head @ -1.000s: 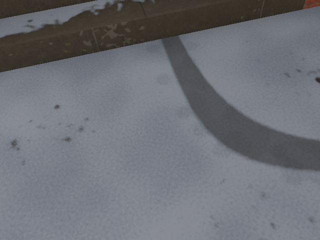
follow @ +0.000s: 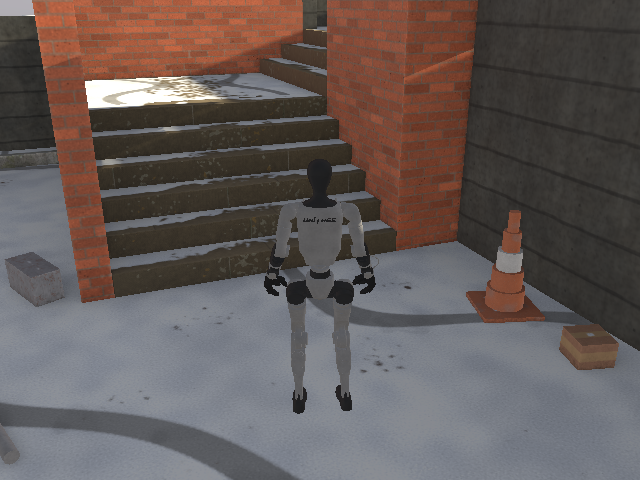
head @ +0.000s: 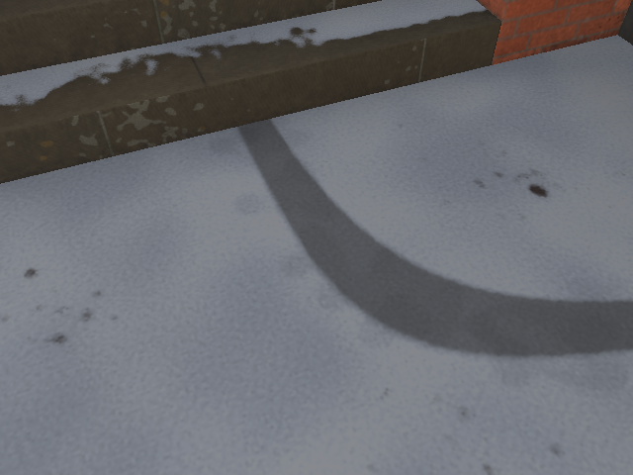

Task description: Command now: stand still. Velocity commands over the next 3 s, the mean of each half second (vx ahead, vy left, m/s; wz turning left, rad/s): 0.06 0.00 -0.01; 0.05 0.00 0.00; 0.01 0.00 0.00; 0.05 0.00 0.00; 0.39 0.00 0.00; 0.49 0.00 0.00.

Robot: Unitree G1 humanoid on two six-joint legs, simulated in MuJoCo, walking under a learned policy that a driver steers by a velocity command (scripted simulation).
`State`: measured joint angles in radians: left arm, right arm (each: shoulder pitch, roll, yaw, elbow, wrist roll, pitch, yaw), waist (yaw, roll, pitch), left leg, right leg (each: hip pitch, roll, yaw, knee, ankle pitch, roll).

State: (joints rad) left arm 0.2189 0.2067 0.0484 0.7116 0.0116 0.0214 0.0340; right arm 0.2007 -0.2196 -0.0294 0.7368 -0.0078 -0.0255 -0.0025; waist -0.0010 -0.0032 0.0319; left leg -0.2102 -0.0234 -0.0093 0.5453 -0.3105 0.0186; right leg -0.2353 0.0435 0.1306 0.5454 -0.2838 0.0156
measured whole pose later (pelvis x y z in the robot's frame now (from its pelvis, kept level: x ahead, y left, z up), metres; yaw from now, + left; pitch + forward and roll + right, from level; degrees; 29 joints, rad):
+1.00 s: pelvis +0.08 -0.04 +0.01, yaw +0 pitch -1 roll +0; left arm 0.17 0.24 0.04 0.95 0.00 -0.01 0.02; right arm 0.21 -0.25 -0.03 0.97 0.00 0.02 -0.05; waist 0.00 0.01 0.04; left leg -0.11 0.03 -0.03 0.45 -0.32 -0.03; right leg -0.16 0.05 -0.01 0.46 -0.28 -0.05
